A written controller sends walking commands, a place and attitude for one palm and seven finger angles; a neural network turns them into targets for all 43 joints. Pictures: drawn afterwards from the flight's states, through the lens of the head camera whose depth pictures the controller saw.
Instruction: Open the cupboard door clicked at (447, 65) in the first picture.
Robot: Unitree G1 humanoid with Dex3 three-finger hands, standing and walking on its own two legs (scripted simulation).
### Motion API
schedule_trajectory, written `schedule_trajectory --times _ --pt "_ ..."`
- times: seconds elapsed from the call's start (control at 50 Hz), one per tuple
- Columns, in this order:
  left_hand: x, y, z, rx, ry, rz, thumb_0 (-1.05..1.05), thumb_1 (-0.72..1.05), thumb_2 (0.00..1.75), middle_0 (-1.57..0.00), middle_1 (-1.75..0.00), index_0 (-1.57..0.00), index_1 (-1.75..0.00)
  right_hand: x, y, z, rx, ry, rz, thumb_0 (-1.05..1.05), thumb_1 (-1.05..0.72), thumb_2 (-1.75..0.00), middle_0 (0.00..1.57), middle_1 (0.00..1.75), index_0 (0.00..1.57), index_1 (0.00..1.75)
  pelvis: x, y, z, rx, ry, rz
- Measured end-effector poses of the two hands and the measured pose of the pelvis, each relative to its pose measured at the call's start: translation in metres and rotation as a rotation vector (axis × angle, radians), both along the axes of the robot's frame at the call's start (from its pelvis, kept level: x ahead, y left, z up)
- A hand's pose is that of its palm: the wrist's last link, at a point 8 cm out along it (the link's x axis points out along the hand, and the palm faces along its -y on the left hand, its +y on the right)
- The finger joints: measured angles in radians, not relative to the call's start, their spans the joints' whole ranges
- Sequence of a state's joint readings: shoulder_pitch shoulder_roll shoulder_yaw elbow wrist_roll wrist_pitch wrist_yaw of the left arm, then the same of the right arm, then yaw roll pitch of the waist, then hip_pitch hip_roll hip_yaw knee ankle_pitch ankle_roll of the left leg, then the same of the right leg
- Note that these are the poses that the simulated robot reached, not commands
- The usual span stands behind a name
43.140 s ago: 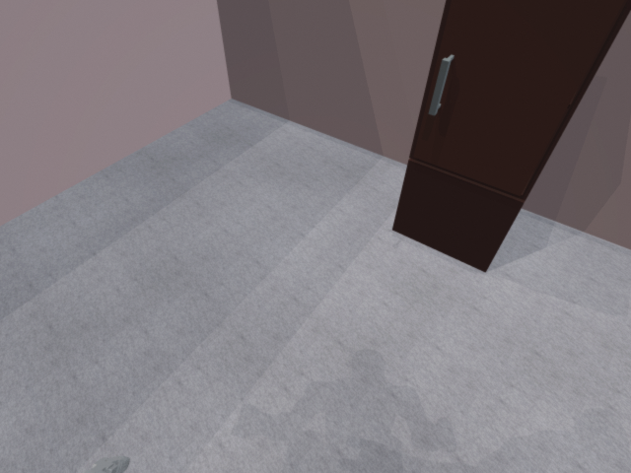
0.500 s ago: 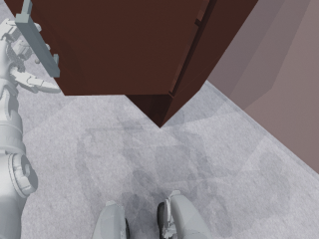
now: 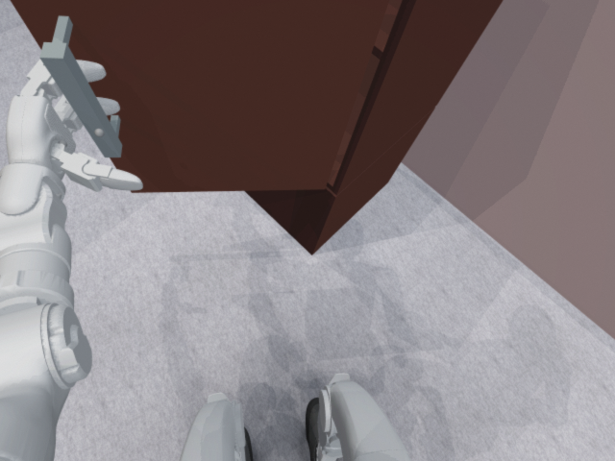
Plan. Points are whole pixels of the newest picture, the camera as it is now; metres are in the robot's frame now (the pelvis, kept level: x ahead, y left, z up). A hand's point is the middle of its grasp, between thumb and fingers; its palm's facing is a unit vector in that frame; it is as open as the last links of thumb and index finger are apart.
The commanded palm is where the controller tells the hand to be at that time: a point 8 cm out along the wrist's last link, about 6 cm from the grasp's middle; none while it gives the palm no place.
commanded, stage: slide the fingers in behind the handle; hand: left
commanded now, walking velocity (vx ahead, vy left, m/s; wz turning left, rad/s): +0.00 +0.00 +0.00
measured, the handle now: (91, 95) +0.56 +0.23 +0.05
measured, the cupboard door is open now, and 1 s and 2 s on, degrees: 49 48 93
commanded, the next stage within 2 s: close the thumb around the handle in 0.20 s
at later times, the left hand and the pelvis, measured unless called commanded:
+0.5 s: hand (97, 132) +0.50 +0.21 +0.06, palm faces -0.01 -1.00 -0.03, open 12.9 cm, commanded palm +0.48 +0.25 +0.05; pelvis -0.01 +0.00 +0.00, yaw +0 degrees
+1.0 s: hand (103, 131) +0.51 +0.21 +0.05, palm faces -0.04 -1.00 -0.01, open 5.8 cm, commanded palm +0.49 +0.25 +0.05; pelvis +0.00 +0.01 +0.00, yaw -1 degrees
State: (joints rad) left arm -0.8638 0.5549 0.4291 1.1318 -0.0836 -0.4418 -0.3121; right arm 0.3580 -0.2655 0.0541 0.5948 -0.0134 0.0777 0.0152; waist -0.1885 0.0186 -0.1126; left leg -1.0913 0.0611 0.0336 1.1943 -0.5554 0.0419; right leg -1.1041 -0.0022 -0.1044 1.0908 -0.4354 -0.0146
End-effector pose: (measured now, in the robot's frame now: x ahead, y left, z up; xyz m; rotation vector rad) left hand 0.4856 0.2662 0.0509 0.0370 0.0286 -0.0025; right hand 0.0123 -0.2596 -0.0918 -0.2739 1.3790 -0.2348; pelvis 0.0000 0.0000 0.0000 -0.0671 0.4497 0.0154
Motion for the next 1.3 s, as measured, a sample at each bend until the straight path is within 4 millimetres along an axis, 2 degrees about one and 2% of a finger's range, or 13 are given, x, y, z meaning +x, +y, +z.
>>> schedule_trajectory --times 0.1,0.24,0.4,0.54,0.84,0.9,0.96,1.18,1.3 --pt "-0.002 -0.001 0.007 0.0 -0.032 -0.005 -0.01 -0.49 0.3 -0.3 -1.2 -0.3 -1.2 -0.002 -0.003 -0.002 0.0 0.005 0.0 0.0 -0.91 -0.9 0.2 0.3 0.2 0.3 -0.001 -0.002 -0.001 0.002 0.001 0.0" --pt "-0.004 -0.004 0.002 -0.013 0.018 -0.01 -0.01 -0.5 0.3 -0.3 -1.2 -0.3 -1.2 -0.004 -0.006 -0.002 -0.003 -0.002 0.001 0.0 -0.91 -0.9 0.2 0.3 0.2 0.3 -0.004 -0.004 -0.001 0.004 -0.004 0.002" --pt "-0.007 -0.004 0.009 -0.003 -0.03 -0.001 -0.01 -0.46 0.31 -0.3 -1.21 -0.3 -1.2 -0.008 -0.008 -0.002 -0.004 -0.007 0.001 0.0 -0.91 -0.9 0.2 0.3 0.2 0.3 -0.006 -0.005 -0.002 0.006 -0.008 -0.001" --pt "-0.005 0.0 0.007 -0.007 -0.003 -0.008 -0.01 -0.24 0.41 -0.32 -1.23 -0.31 -1.22 -0.01 -0.007 -0.002 -0.007 -0.011 0.001 0.0 -0.91 -0.9 0.2 0.3 0.2 0.3 -0.008 -0.005 -0.002 0.005 -0.007 -0.001" --pt "0.003 0.006 -0.003 -0.024 -0.005 -0.01 0.01 0.54 0.74 -0.37 -1.32 -0.37 -1.31 -0.014 -0.003 -0.003 -0.024 0.015 0.003 0.0 -0.91 -0.9 0.2 0.3 0.2 0.3 -0.008 0.001 -0.007 -0.006 0.017 0.0" --pt "0.005 0.002 -0.002 -0.009 -0.006 -0.036 0.01 0.65 0.79 -0.38 -1.33 -0.38 -1.32 -0.013 -0.001 -0.002 -0.022 0.014 -0.001 0.0 -0.91 -0.9 0.2 0.3 0.2 0.3 -0.006 0.003 -0.006 -0.008 0.018 -0.001" --pt "0.006 -0.002 -0.002 -0.014 -0.004 -0.043 0.01 0.71 0.82 -0.38 -1.34 -0.38 -1.33 -0.012 0.002 -0.001 -0.017 0.011 -0.008 0.0 -0.91 -0.9 0.2 0.3 0.2 0.3 -0.004 0.004 -0.005 -0.009 0.014 -0.003" --pt "0.002 -0.006 -0.002 -0.018 0.003 -0.002 0.01 0.72 0.83 -0.35 -1.35 -0.35 -1.35 -0.008 0.01 0.001 0.01 -0.006 -0.017 0.0 -0.91 -0.9 0.2 0.3 0.2 0.3 0.0 0.006 0.0 -0.005 -0.001 -0.008" --pt "-0.01 -0.007 -0.002 -0.013 -0.002 -0.001 0.01 0.73 0.8 -0.35 -1.35 -0.34 -1.35 -0.004 0.01 0.002 0.026 -0.008 -0.024 0.0 -0.91 -0.9 0.2 0.3 0.2 0.3 0.004 0.005 0.004 0.0 -0.008 -0.014"
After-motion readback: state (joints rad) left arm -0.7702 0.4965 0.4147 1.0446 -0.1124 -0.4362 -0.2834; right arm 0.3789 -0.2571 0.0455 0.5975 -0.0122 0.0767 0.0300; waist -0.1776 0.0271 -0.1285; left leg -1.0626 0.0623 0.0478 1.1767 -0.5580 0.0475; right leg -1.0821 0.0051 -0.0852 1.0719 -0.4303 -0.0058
